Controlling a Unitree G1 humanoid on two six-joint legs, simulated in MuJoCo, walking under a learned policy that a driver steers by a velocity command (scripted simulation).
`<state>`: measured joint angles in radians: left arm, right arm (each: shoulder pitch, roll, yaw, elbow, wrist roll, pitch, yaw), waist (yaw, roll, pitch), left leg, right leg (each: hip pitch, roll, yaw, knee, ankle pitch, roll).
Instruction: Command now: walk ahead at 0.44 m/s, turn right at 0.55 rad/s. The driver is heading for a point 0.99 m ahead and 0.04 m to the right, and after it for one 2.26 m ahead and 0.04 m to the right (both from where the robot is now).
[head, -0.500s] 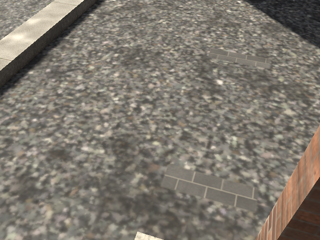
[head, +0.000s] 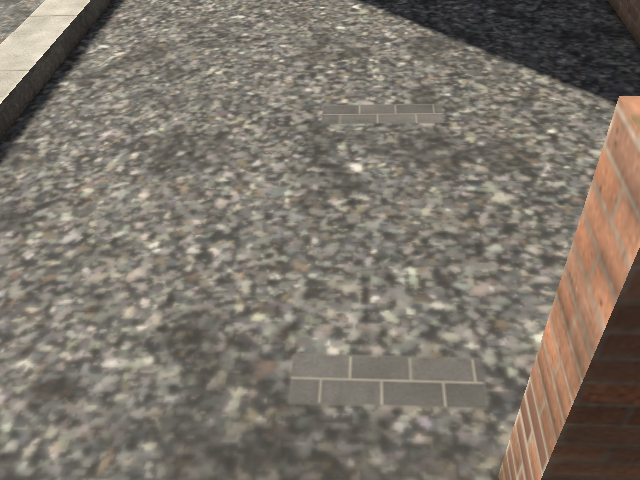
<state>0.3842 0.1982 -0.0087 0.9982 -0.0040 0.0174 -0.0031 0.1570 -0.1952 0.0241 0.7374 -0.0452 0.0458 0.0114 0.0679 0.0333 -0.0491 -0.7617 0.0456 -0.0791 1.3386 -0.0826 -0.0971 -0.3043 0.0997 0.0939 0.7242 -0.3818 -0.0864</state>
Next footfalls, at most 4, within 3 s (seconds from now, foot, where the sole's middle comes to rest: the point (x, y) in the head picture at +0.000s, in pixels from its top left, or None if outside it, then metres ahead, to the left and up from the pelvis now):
0.12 left None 0.09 0.17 -0.75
0.72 right None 0.31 -0.19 -0.94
1.22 left None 0.60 -0.10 -1.13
1.80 right None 0.87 -0.34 -1.32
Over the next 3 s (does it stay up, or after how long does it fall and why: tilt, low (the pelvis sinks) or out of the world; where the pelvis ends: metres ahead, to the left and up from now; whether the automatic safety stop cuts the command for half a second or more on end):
stays up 0.81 0.05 -0.55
